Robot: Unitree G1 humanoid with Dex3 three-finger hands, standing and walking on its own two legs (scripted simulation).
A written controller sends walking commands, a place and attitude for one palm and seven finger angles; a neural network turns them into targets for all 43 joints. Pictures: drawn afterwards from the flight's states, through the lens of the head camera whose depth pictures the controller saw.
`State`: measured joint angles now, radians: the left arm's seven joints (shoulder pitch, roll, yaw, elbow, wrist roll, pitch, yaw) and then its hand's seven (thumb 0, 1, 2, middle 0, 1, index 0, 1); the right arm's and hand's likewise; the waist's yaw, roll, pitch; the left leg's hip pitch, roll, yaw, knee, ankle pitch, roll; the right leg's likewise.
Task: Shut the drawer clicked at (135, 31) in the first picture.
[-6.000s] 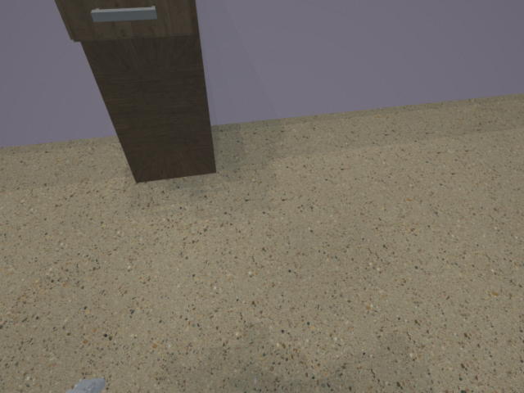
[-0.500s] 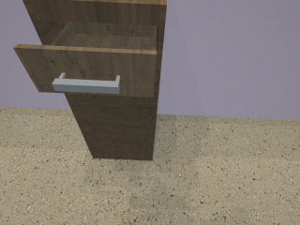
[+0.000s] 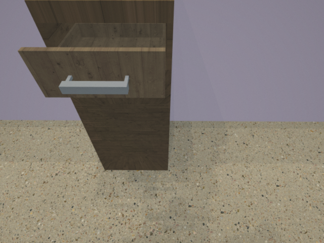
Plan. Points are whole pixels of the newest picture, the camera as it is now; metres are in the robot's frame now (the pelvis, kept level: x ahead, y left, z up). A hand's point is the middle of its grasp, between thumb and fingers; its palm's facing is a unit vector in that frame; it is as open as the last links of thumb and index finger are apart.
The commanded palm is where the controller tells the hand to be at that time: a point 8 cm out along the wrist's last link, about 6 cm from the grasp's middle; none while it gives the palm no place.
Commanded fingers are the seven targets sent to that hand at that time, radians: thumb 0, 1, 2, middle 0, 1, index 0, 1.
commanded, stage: look again from close up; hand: left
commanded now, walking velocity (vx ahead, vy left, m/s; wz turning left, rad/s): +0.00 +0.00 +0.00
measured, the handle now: (96, 82) +0.50 +0.21 +0.13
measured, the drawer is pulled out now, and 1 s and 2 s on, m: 0.17 0.17 0.17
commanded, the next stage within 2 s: shuffle to correct the standing spot in 0.34 s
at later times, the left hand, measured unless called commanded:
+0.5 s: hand out of the picture -0.10 +0.17 -0.18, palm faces +0.04 -0.99 -0.16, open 7.3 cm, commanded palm none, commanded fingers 0.00 0.90 0.90 -0.20 -0.30 -0.20 -0.30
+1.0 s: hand out of the picture -0.09 +0.21 -0.19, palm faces +0.05 -0.99 -0.13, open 7.4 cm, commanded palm none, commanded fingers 0.00 0.90 0.90 -0.20 -0.30 -0.20 -0.30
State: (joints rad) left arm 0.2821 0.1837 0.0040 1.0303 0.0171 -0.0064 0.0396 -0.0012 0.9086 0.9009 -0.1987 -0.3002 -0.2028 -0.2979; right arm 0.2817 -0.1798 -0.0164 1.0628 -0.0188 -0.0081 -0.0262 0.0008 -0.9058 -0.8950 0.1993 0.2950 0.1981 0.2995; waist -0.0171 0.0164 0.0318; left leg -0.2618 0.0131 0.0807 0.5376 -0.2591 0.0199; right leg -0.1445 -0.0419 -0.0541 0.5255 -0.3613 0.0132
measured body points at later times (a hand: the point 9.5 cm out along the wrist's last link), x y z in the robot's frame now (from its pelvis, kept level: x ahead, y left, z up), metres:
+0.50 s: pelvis -0.06 +0.01 +0.00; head -0.08 +0.02 +0.45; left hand -0.10 +0.23 -0.16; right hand -0.05 -0.22 -0.15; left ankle +0.02 +0.11 -0.73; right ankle -0.05 -0.12 -0.73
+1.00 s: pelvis -0.07 +0.05 -0.01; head -0.07 +0.06 +0.44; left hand -0.09 +0.26 -0.17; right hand -0.08 -0.17 -0.16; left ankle -0.08 +0.14 -0.73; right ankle -0.05 -0.09 -0.69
